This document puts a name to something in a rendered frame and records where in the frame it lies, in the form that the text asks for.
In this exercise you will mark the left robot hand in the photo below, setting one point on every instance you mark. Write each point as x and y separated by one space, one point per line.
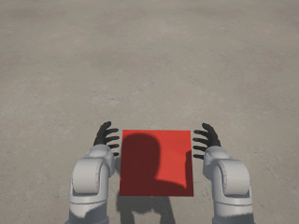
101 138

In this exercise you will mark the carton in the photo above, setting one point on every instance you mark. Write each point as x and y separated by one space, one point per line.
156 163

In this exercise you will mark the left robot forearm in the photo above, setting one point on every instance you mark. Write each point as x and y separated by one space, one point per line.
89 186

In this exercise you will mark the right robot forearm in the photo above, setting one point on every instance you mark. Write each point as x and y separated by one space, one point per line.
231 189

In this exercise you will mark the right robot hand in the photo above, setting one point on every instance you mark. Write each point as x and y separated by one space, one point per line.
211 141

